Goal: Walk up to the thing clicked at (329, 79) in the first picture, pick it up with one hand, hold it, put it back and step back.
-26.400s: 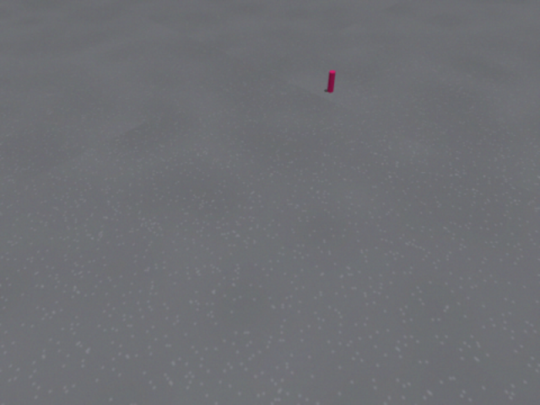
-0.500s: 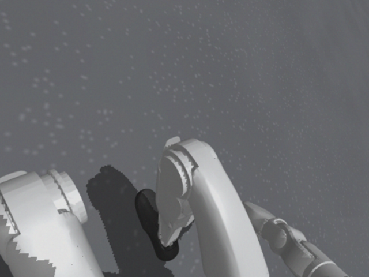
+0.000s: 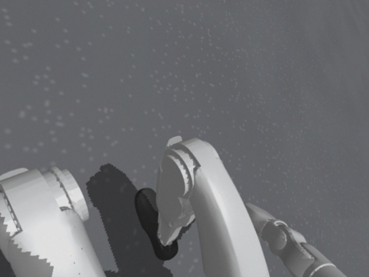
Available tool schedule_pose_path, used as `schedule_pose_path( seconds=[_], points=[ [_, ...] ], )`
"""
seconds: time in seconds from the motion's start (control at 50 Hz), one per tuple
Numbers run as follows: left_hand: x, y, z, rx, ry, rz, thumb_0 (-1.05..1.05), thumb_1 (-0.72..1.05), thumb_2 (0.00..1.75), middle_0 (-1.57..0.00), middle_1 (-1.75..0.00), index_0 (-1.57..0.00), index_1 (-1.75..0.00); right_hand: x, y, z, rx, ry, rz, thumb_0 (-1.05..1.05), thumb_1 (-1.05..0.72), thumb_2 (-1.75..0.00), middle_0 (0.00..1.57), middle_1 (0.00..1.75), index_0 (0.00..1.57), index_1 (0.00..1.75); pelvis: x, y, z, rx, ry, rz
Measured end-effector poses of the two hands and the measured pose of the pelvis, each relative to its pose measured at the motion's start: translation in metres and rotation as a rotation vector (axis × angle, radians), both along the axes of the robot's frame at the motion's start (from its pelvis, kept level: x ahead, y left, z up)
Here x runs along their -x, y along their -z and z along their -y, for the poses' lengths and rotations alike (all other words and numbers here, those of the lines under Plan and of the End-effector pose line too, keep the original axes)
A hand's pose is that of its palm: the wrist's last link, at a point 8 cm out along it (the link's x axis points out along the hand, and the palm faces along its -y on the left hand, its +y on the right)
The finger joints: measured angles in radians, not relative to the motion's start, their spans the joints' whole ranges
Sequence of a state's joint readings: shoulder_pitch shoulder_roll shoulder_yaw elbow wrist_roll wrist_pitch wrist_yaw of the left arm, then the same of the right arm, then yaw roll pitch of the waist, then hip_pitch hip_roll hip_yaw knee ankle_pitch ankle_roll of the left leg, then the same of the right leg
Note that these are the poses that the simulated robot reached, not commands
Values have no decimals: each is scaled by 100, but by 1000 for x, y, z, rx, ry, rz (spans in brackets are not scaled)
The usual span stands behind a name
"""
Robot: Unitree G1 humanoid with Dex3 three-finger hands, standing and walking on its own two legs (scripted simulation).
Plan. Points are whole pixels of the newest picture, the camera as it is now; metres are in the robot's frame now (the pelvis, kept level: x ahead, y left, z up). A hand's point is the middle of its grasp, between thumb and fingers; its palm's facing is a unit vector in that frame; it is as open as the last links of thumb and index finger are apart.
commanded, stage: withdraw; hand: left
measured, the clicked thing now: out of the picture +0.42 +0.32 -0.21
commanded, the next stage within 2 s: rise in 0.14 s
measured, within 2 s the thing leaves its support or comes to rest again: neither
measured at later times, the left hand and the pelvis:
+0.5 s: hand out of the picture +0.36 +0.43 -0.03, palm faces +0.46 -0.85 -0.28, open 17.1 cm; pelvis +0.01 -0.01 +0.05, yaw +6 degrees
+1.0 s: hand out of the picture +0.24 +0.35 +0.15, palm faces +0.41 -0.78 -0.47, open 17.4 cm; pelvis +0.04 -0.03 +0.24, yaw +15 degrees
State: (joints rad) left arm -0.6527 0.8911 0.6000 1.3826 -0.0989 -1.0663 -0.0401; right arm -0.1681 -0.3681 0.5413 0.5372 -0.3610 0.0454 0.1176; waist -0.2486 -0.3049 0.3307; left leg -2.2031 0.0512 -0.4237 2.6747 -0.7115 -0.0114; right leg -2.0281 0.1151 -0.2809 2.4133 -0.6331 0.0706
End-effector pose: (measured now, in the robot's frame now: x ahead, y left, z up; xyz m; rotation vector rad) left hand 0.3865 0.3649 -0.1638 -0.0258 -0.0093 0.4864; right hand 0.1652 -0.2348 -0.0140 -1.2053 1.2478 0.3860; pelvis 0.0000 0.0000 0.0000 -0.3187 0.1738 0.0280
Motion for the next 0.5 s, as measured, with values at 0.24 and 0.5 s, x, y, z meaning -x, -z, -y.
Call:
schedule_pose_path(
  seconds=[0.24, 0.5],
  points=[
    [29, -82, -56, -91, 67, -10, -1, -39, 15, -19, -15, -19, -16, -13, 1, 1, -107, 115, 91, 0, -91, -90, 21, 30, 21, 30, -2, -15, 3, -27, -28, -93],
    [69, -150, -101, -190, -30, -300, -1, -50, 7, -9, -9, -10, -8, -32, 1, -7, -279, 353, 195, 0, -92, -91, 21, 30, 21, 31, -6, -46, 10, -80, -70, -232]
  ],
)
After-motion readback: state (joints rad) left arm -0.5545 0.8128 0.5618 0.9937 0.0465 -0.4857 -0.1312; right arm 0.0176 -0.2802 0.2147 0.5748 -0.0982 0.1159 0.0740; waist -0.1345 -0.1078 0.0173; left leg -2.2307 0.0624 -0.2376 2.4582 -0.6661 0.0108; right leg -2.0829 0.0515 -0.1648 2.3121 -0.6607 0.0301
